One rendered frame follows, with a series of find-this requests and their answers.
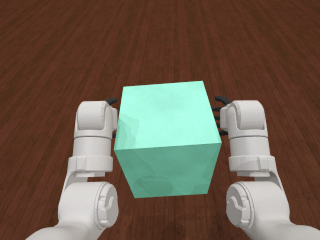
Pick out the robot left forearm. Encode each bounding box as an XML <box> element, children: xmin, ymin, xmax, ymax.
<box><xmin>58</xmin><ymin>101</ymin><xmax>118</xmax><ymax>220</ymax></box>

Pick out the robot left hand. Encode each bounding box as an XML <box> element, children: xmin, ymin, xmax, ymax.
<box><xmin>106</xmin><ymin>97</ymin><xmax>120</xmax><ymax>138</ymax></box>

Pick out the robot right hand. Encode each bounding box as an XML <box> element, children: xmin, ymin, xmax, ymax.
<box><xmin>211</xmin><ymin>95</ymin><xmax>232</xmax><ymax>136</ymax></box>

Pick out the carton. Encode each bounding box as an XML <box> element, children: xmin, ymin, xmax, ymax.
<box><xmin>114</xmin><ymin>81</ymin><xmax>222</xmax><ymax>198</ymax></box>

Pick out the robot right forearm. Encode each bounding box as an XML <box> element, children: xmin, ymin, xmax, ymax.
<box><xmin>220</xmin><ymin>100</ymin><xmax>290</xmax><ymax>213</ymax></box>

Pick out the right robot upper arm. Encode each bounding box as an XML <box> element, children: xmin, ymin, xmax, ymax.
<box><xmin>226</xmin><ymin>181</ymin><xmax>320</xmax><ymax>240</ymax></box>

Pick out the left robot upper arm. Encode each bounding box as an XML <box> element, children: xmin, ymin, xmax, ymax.
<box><xmin>25</xmin><ymin>181</ymin><xmax>119</xmax><ymax>240</ymax></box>

